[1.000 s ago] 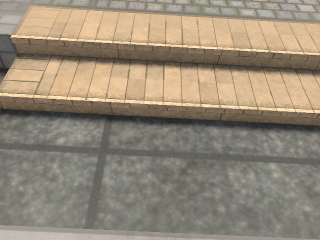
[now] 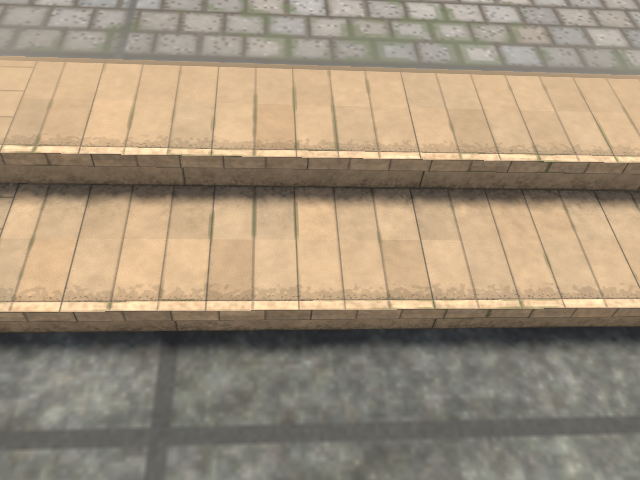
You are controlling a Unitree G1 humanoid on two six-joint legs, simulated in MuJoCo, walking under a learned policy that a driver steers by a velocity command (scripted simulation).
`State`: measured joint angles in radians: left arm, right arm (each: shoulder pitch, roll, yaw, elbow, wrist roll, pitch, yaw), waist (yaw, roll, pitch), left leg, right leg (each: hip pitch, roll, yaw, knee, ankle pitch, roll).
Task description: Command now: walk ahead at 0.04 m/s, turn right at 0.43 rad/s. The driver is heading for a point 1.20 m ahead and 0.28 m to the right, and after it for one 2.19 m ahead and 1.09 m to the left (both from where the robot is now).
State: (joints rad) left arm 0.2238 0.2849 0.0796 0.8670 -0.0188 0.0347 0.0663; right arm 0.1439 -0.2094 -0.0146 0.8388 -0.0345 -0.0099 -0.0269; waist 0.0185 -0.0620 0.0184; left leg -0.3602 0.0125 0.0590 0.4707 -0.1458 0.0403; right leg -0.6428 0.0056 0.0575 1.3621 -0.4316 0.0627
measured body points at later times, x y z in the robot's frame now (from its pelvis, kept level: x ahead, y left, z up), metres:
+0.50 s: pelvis +0.05 -0.05 +0.06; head +0.06 -0.09 +0.51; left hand +0.13 +0.21 -0.05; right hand +0.19 -0.36 -0.03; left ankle +0.16 +0.07 -0.65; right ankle -0.04 -0.14 -0.69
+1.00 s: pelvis +0.30 -0.08 +0.01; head +0.34 -0.08 +0.46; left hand +0.51 +0.10 -0.13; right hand +0.17 -0.31 -0.13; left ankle +0.27 +0.02 -0.74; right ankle +0.33 -0.23 -0.68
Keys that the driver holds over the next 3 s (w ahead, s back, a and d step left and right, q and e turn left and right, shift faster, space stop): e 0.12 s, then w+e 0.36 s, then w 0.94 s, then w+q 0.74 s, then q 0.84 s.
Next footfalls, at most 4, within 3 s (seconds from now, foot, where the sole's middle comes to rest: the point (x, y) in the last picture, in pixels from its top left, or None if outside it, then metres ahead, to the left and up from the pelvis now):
0.26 right None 0.00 -0.15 -0.72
0.74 left None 0.30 0.00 -0.77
1.20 right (442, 460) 0.53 -0.27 -0.77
1.84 left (432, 265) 0.95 -0.26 -0.65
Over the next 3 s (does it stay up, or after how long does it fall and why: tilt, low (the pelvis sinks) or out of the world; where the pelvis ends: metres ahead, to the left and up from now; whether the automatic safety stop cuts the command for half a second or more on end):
stays up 1.23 -0.28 0.25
